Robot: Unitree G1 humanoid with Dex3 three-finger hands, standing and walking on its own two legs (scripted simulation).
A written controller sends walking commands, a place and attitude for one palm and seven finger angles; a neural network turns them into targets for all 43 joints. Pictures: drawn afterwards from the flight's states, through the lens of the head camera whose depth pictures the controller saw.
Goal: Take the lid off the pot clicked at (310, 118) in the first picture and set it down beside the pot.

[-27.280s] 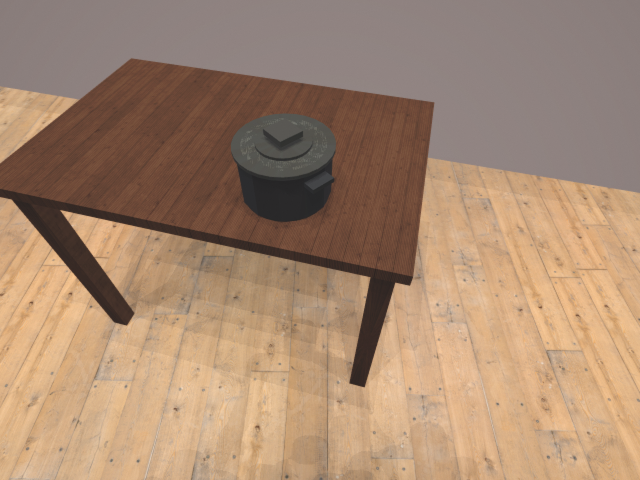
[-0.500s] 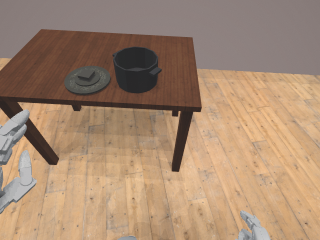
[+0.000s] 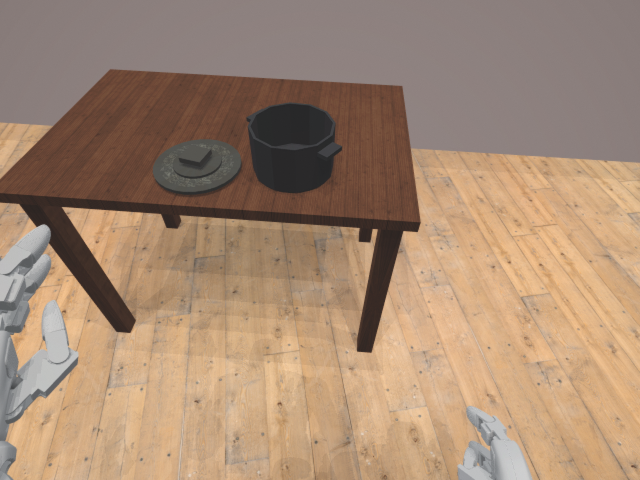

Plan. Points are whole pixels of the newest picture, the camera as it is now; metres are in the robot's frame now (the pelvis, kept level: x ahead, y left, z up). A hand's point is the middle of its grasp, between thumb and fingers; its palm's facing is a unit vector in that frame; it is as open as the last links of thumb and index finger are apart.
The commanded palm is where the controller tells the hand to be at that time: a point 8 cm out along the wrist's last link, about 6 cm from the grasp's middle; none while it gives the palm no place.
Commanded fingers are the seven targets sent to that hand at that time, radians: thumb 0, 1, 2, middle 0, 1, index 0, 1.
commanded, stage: stop stepping back and stand still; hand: left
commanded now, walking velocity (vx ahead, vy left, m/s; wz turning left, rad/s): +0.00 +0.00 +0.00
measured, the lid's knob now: (195, 155) +0.78 +0.34 -0.06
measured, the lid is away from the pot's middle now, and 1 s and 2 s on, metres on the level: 0.23 0.23 0.23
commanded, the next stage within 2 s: let the arm hang, fingers relaxed in 0.04 s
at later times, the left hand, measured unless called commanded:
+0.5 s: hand out of the picture -0.01 +0.19 -0.18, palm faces +0.02 -0.98 -0.19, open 7.1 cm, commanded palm none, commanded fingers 0.00 0.90 0.90 -0.20 -0.30 -0.20 -0.30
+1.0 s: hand out of the picture +0.07 +0.18 -0.17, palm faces +0.00 -0.98 -0.22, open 7.3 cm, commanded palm none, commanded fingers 0.00 0.90 0.90 -0.20 -0.30 -0.20 -0.30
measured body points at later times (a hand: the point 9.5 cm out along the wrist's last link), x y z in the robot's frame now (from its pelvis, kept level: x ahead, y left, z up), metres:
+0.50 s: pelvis -0.01 +0.01 +0.00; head +0.05 +0.03 +0.45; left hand -0.01 +0.24 -0.16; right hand +0.00 -0.24 -0.14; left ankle +0.01 +0.12 -0.74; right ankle +0.00 -0.11 -0.74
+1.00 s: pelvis +0.01 +0.00 +0.00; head +0.04 +0.00 +0.45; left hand +0.07 +0.23 -0.15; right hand +0.02 -0.22 -0.16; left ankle +0.01 +0.12 -0.74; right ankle +0.00 -0.11 -0.74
